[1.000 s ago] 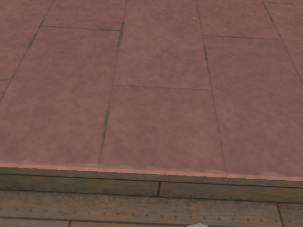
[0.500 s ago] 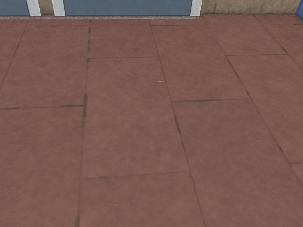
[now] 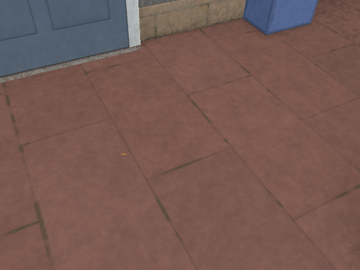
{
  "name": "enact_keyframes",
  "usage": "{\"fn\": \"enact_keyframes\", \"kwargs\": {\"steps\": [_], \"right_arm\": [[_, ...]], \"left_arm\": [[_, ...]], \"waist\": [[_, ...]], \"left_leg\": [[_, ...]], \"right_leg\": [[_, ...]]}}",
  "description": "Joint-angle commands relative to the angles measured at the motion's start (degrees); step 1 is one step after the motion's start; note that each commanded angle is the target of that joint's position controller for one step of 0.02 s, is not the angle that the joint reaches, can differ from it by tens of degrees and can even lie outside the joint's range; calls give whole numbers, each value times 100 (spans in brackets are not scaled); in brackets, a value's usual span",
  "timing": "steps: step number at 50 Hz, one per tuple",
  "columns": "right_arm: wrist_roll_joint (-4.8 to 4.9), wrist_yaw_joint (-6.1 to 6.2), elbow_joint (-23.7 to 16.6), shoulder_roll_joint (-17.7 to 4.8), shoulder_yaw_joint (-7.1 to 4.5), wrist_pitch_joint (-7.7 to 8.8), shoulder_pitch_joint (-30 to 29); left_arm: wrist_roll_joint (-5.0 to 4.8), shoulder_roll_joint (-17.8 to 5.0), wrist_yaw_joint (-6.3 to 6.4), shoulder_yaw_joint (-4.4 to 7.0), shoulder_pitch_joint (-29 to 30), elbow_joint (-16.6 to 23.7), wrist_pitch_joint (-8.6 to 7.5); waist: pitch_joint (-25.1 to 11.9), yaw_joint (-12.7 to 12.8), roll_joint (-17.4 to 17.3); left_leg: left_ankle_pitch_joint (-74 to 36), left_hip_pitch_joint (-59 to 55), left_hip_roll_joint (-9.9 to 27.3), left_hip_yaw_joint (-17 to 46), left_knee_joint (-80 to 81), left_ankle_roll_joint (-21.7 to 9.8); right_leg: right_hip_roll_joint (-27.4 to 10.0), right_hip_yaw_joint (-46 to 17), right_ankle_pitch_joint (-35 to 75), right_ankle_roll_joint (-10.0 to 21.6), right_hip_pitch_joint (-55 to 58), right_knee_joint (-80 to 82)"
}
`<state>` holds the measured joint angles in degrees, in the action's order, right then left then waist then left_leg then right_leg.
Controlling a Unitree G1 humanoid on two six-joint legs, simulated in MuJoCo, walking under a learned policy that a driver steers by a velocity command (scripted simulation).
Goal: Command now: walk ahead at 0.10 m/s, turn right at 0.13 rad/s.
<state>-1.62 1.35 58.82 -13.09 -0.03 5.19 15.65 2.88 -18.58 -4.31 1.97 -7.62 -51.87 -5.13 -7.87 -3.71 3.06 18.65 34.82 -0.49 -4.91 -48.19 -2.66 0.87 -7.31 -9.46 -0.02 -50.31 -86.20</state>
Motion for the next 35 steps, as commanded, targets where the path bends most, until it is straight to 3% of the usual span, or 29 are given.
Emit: {"fn": "enact_keyframes", "kwargs": {"steps": [1, 2, 3, 4, 5, 6, 7, 8, 9, 10, 11, 12, 13, 15, 16, 20, 25, 34, 35], "right_arm": [[-14, 0, -672, -275, 7, 245, -1160], [86, -141, -748, -166, 96, 235, -1340], [174, -235, -810, -197, 123, 246, -1522], [322, -280, -845, -501, 47, 263, -1370], [343, -360, -730, -700, -4, 289, -1223], [229, -453, -718, -727, 19, 308, -1269], [226, -530, -698, -676, 38, 314, -1276], [298, -627, -619, -520, 82, 310, -1083], [355, -707, -499, -353, 105, 309, -751], [72, -281, -420, -9, 146, 111, 187], [53, -78, -280, 62, 187, -48, 381], [47, 11, -327, -241, 139, -171, 45], [15, 51, -353, -398, 94, -254, -329], [71, 57, -329, -544, 46, -317, -560], [81, 40, -296, -514, 54, -309, -597], [56, 0, -239, -443, 39, -324, -638], [67, 7, -207, -356, 31, -449, -681], [70, 37, -42, -402, 33, -466, -418], [85, 37, 40, -379, 34, -469, -240]], "left_arm": [[-29, -242, 0, -15, -116, 201, -64], [-24, -125, -47, -26, -227, 173, -58], [-81, -11, -99, -59, -164, 267, -49], [-106, -38, -131, -33, -65, 258, -79], [-140, -112, -211, 28, 32, 176, -92], [-124, -35, -275, 13, -27, 196, -122], [-150, -91, -255, 33, -39, 280, -160], [-189, -143, -190, 48, -72, 324, -210], [-228, -193, -88, 42, -125, 426, -286], [-106, -126, 312, -122, -316, 357, 108], [-53, 92, 393, -165, -355, 350, 268], [-130, 100, 438, -129, 31, 466, 342], [-184, 46, 477, -102, 288, 521, 375], [-262, -87, 554, -47, 309, 486, 348], [-277, -100, 576, -26, 198, 411, 337], [-278, 123, 597, -18, -191, 238, 325], [-249, 166, 621, 28, -210, 132, 430], [-257, 101, 680, 79, -313, -120, 480], [-266, 140, 678, 81, -443, -226, 491]], "waist": [[-129, 472, -386], [-51, 617, -380], [101, 793, -58], [211, 659, -248], [441, 602, -543], [686, 709, -734], [648, 720, -570], [513, 700, -442], [305, 613, -319], [71, -209, 42], [-249, -157, 614], [117, -100, 483], [257, -55, 177], [344, 18, -147], [355, 51, -237], [199, 170, -370], [452, 203, -324], [596, 252, -233], [524, 240, -257]], "left_leg": [[-129, -709, 909, 1773, 2523, -833], [-203, -445, 772, 1170, 2589, -687], [185, -243, 671, 929, 2788, -385], [568, -115, 383, 632, 2796, -229], [861, 175, 273, 484, 2743, -232], [1001, 340, 567, 754, 2714, -286], [826, 19, 705, 858, 2469, -344], [378, -422, 723, 905, 2243, -367], [-35, -692, 727, 1001, 1886, -277], [-86, -297, 141, 286, 953, -109], [-34, -999, 322, 475, 1209, -47], [-386, -1328, 335, 525, 1727, -63], [-557, -1651, 309, 494, 2088, -95], [-668, -2023, 320, 497, 2457, -124], [-782, -2089, 339, 526, 2600, -153], [-1687, -2481, 332, 500, 2714, -242], [-1381, -2455, 312, 483, 2863, -297], [-1302, -2405, 296, 458, 3014, -286], [-614, -2422, 295, 483, 3117, -342]], "right_leg": [[-250, -156, 97, -178, 149, 651], [-300, 214, -145, -233, 765, 1049], [-517, 442, -569, -427, 1429, 2551], [-355, 775, -830, -644, 2165, 3612], [-202, 1078, -468, -712, 2813, 4105], [-242, 997, -65, -553, 3233, 4172], [-274, 930, 222, -376, 3264, 4616], [-304, 917, 475, -163, 3415, 5305], [-565, 538, 1008, 144, 3787, 5634], [-1497, -997, 2454, 1016, 4186, 5960], [-1619, -1301, 1456, 1480, 3859, 6189], [-1252, -881, 562, 1270, 3377, 6317], [-916, -425, 56, 937, 3092, 6407], [-565, 80, -159, 509, 3037, 6391], [-481, 222, 136, 432, 3182, 6293], [-399, 469, 1320, 418, 3545, 5991], [-377, 532, 957, 375, 3526, 6024], [-395, 528, 1016, 352, 3827, 6128], [-319, 589, 328, 359, 3869, 6138]]}}
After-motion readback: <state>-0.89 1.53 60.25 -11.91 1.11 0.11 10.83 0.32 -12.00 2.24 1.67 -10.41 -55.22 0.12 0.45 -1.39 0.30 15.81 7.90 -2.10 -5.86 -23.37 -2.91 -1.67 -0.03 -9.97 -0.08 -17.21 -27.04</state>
